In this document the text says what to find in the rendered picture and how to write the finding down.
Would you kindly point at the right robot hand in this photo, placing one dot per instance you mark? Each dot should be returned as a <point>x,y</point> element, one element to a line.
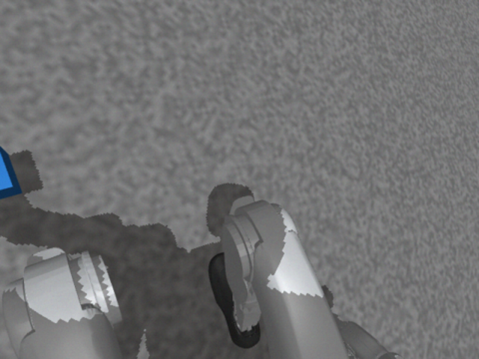
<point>358,342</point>

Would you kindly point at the carton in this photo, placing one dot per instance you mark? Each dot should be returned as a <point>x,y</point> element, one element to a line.
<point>9,185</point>

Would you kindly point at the right robot foot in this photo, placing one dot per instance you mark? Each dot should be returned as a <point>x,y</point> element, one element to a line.
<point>224,298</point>

